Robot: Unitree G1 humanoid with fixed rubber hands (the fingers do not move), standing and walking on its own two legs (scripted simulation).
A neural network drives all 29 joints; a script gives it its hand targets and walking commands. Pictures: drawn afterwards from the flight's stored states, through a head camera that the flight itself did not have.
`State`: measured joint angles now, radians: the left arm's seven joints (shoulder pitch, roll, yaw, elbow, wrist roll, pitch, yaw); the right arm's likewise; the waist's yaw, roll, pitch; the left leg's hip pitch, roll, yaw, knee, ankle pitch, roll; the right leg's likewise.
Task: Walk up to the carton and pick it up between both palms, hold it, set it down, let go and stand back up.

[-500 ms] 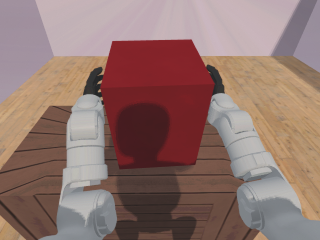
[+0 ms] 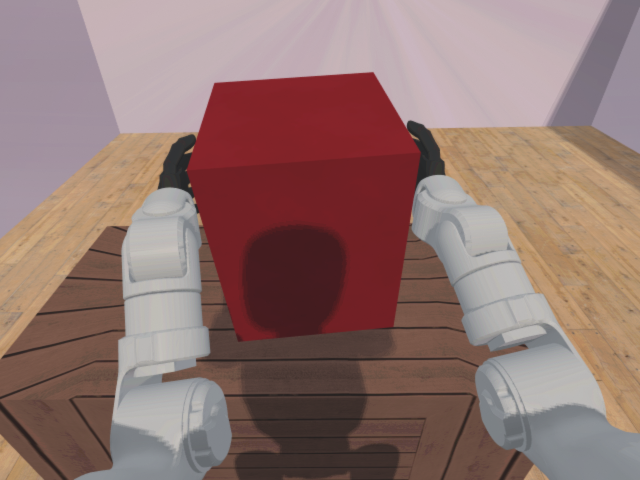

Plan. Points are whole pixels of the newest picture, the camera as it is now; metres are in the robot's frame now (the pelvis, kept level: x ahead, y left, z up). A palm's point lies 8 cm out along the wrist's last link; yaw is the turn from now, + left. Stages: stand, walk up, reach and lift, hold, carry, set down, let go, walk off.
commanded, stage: hold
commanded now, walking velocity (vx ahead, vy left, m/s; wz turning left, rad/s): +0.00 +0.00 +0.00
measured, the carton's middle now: (305, 207) +0.38 +0.00 +0.22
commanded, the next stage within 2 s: none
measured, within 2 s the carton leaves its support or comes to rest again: neither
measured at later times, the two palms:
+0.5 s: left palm (174, 193) +0.36 +0.15 +0.27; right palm (427, 174) +0.36 -0.14 +0.27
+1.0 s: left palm (176, 193) +0.37 +0.15 +0.27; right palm (426, 172) +0.36 -0.14 +0.27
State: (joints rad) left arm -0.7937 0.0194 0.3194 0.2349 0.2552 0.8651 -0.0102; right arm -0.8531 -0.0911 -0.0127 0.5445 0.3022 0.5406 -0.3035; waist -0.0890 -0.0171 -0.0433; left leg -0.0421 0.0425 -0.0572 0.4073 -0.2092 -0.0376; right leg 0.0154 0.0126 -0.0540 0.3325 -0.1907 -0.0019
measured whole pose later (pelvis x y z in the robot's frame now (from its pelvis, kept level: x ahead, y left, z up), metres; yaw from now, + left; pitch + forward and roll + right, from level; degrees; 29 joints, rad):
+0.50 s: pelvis -0.01 +0.00 +0.00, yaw +0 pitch -8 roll -1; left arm -0.86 0.05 0.32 0.33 0.25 0.88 -0.02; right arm -0.94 -0.10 -0.03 0.64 0.31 0.57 -0.30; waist -0.08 -0.02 -0.08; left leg -0.08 0.05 -0.06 0.40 -0.20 -0.04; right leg -0.03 0.02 -0.05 0.34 -0.18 -0.01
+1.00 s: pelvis +0.00 +0.00 +0.00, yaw +0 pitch -7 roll -1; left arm -0.83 0.04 0.32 0.29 0.23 0.89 0.00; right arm -0.92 -0.12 0.00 0.60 0.34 0.61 -0.32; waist -0.08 -0.01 -0.09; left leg -0.07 0.04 -0.06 0.41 -0.21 -0.04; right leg -0.02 0.01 -0.05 0.33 -0.19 0.00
